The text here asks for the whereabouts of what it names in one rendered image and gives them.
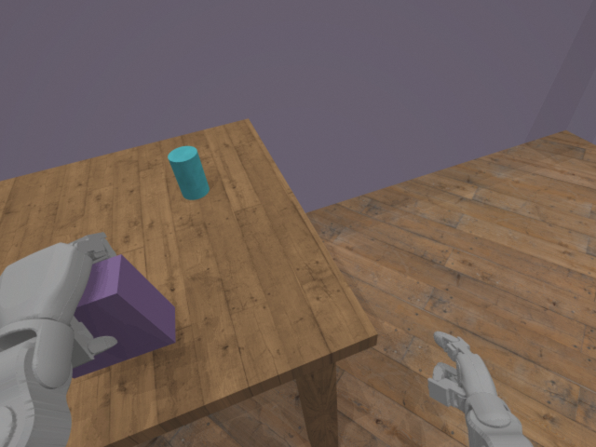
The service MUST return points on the sponge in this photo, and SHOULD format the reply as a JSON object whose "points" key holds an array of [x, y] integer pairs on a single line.
{"points": [[119, 301]]}

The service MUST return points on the table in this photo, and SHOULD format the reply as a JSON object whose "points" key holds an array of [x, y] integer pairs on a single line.
{"points": [[258, 299]]}

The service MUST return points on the left robot forearm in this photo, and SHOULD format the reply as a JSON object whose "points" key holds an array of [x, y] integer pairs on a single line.
{"points": [[35, 374]]}

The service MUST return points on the right robot hand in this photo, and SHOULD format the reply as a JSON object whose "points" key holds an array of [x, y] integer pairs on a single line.
{"points": [[452, 386]]}

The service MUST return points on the left robot hand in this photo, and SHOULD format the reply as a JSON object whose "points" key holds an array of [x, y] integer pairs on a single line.
{"points": [[50, 283]]}

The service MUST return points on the right robot forearm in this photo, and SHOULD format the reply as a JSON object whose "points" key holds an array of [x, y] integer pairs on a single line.
{"points": [[490, 423]]}

